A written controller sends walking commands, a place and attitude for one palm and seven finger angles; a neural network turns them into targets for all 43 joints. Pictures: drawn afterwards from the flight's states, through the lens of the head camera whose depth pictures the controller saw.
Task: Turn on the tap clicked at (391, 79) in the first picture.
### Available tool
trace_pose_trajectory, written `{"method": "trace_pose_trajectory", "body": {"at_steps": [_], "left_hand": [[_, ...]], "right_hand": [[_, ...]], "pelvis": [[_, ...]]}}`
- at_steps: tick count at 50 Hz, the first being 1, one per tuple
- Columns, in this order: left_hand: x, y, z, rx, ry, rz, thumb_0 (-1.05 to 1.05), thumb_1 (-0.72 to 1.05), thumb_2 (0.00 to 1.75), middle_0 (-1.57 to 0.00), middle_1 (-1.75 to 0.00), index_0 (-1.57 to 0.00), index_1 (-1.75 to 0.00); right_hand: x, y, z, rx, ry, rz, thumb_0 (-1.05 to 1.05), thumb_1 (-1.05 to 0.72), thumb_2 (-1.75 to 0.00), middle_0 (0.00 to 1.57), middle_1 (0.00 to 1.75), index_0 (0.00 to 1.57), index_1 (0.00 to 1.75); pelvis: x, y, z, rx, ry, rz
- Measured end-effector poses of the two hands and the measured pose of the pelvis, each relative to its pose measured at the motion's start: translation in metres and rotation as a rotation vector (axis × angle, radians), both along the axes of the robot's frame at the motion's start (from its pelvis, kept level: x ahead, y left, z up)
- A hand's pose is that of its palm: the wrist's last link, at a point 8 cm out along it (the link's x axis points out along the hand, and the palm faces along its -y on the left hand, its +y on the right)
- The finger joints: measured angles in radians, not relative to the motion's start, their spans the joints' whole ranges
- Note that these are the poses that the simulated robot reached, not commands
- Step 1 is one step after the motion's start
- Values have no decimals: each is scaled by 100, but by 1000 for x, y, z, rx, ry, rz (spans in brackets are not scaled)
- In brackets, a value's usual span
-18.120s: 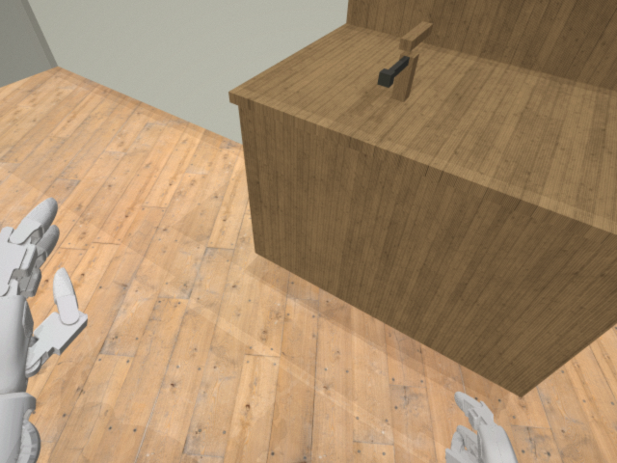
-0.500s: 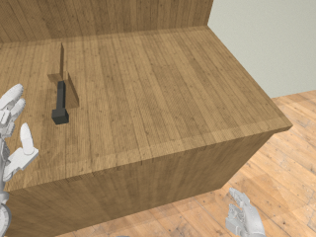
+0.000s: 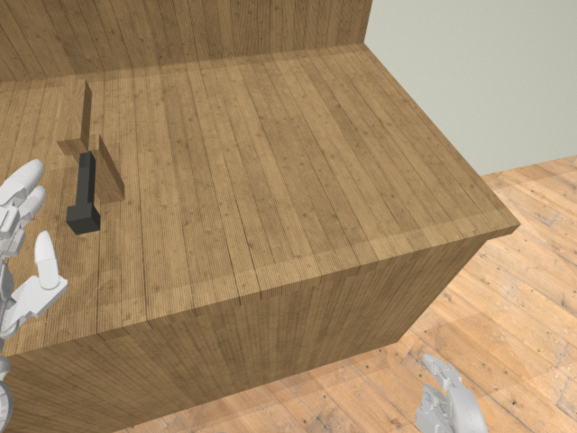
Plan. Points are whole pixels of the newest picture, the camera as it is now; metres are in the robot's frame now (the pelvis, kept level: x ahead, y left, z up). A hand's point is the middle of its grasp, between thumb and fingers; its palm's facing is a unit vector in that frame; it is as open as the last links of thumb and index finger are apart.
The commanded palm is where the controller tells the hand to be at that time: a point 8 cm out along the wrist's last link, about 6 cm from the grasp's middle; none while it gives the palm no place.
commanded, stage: shuffle to correct the standing spot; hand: left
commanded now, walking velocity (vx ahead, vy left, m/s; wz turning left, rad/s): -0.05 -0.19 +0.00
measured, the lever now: (83, 218) +0.33 +0.29 +0.11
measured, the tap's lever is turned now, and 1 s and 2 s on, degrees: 0 0 0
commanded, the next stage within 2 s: none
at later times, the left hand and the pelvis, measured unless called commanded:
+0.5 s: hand (65, 282) +0.22 +0.24 +0.16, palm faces +0.33 -0.84 -0.42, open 7.4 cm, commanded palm +0.16 +0.28 +0.18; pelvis +0.00 -0.01 +0.00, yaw +1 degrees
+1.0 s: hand (60, 286) +0.22 +0.24 +0.16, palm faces +0.34 -0.84 -0.42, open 7.4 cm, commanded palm +0.16 +0.28 +0.18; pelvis +0.00 +0.00 +0.00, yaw +1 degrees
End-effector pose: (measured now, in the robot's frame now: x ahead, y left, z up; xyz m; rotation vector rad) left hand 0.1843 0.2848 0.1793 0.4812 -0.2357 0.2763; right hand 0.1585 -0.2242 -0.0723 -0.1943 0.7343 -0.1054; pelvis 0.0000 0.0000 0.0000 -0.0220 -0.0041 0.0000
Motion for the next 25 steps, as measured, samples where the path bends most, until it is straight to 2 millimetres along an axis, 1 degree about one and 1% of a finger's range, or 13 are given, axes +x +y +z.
{"method": "trace_pose_trajectory", "body": {"at_steps": [7,12,18,25], "left_hand": [[1,-3,2,0,-9,0,2,89,90,-21,-30,-21,-30],[1,-3,6,12,-15,6,2,89,90,-21,-30,-21,-30],[-1,-4,4,4,-5,18,2,89,90,-21,-30,-21,-30],[-1,-5,2,-2,4,21,2,89,90,-21,-30,-21,-30]], "right_hand": [[15,2,4,2,-24,19,1,-90,-90,20,30,20,30],[21,2,6,5,-31,28,1,-90,-90,20,30,20,30],[20,0,4,7,-26,27,1,-90,-90,20,30,20,30],[13,-3,1,4,-7,11,1,-90,-90,20,30,20,30]], "pelvis": [[3,-2,0,1,0,6],[4,-4,0,0,1,8],[4,-6,0,0,1,10],[4,-6,0,0,2,12]]}}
